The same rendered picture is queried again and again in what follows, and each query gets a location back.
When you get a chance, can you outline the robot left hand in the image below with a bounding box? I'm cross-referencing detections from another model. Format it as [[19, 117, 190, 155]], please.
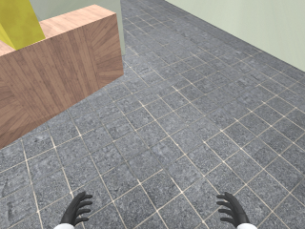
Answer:
[[59, 191, 93, 227]]

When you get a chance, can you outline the pedestal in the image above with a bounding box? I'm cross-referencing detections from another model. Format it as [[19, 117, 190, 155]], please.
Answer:
[[0, 4, 124, 150]]

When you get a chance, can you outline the robot right hand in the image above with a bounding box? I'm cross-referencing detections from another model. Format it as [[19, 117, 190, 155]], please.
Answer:
[[216, 192, 251, 229]]

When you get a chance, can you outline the carton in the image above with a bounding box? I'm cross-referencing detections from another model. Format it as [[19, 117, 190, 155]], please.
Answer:
[[0, 0, 46, 51]]

